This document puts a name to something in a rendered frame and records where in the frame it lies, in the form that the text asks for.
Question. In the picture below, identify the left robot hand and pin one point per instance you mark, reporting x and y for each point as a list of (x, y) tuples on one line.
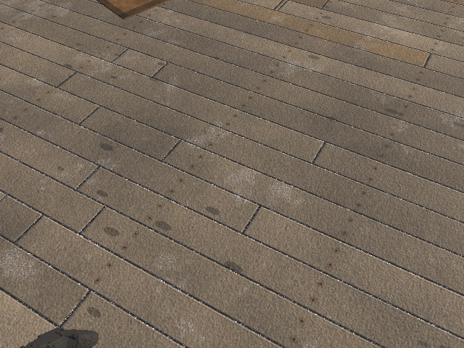
[(59, 338)]

